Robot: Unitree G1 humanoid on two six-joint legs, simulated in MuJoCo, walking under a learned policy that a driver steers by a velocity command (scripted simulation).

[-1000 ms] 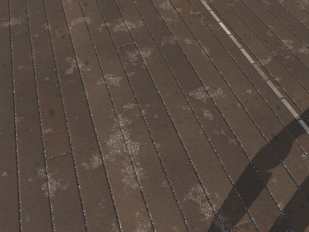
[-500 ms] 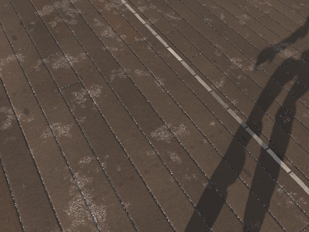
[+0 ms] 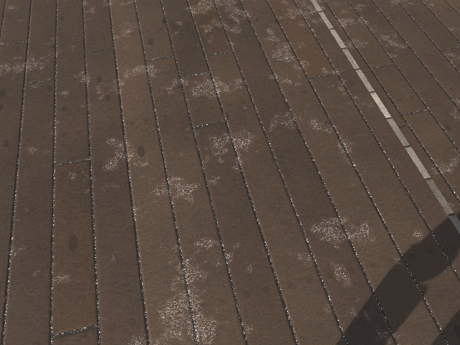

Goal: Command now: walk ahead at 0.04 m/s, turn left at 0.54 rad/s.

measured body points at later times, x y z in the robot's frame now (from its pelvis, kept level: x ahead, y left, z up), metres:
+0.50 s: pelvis +0.01 +0.04 +0.00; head +0.04 +0.08 +0.45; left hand +0.09 +0.36 -0.11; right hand +0.24 -0.19 -0.08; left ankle +0.01 +0.14 -0.74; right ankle +0.08 -0.11 -0.70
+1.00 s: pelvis +0.02 +0.03 -0.01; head +0.05 +0.03 +0.44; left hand +0.10 +0.33 -0.11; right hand +0.21 -0.23 -0.11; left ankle -0.03 +0.15 -0.74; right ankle +0.07 -0.09 -0.74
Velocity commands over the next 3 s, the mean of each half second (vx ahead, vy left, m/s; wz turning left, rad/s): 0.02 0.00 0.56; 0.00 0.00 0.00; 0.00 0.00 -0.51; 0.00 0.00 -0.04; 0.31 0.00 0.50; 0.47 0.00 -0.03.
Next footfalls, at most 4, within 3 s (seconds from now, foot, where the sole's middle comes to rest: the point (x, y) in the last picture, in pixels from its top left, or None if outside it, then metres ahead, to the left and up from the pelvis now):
0.14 left None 0.04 0.14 -0.78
0.62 right None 0.11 -0.08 -0.78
1.22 right None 0.08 -0.10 -0.78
1.74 left None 0.10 0.12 -0.78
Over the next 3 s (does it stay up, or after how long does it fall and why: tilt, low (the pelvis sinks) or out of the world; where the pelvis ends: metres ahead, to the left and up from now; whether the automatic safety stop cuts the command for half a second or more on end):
stays up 0.46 0.17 -0.03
